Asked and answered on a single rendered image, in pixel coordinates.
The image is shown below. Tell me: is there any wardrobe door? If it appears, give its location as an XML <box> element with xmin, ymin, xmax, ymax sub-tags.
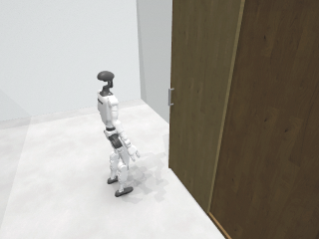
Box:
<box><xmin>209</xmin><ymin>0</ymin><xmax>319</xmax><ymax>239</ymax></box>
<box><xmin>169</xmin><ymin>0</ymin><xmax>245</xmax><ymax>213</ymax></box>

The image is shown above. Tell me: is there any handle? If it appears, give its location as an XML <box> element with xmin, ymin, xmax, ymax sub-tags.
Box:
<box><xmin>168</xmin><ymin>88</ymin><xmax>174</xmax><ymax>107</ymax></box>

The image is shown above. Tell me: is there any right robot hand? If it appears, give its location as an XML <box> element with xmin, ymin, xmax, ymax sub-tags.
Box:
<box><xmin>127</xmin><ymin>145</ymin><xmax>141</xmax><ymax>162</ymax></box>

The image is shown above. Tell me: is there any robot right upper arm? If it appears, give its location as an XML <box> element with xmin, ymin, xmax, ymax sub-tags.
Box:
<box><xmin>107</xmin><ymin>97</ymin><xmax>119</xmax><ymax>127</ymax></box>

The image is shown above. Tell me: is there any left robot thigh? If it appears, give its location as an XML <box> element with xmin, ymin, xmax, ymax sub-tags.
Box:
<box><xmin>104</xmin><ymin>131</ymin><xmax>120</xmax><ymax>161</ymax></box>

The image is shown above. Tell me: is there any right robot forearm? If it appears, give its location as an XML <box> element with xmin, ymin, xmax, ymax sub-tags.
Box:
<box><xmin>115</xmin><ymin>120</ymin><xmax>132</xmax><ymax>147</ymax></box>

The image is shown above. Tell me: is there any robot right foot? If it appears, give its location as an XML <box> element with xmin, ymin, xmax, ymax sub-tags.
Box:
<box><xmin>115</xmin><ymin>186</ymin><xmax>134</xmax><ymax>197</ymax></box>

